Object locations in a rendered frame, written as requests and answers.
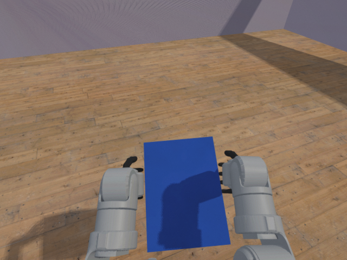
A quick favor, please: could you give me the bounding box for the right robot upper arm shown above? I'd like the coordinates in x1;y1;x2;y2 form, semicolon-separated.
233;245;294;260

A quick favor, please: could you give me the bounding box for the right robot forearm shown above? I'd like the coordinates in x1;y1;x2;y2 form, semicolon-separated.
222;156;295;260

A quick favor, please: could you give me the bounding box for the carton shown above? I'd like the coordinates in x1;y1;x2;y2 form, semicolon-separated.
144;136;231;252

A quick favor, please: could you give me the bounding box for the left robot forearm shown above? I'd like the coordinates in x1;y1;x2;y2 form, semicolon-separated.
85;167;144;260

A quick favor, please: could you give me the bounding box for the robot right hand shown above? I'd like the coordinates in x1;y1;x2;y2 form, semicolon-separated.
218;151;238;193

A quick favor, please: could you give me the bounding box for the robot left hand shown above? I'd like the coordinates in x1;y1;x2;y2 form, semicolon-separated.
123;157;143;199

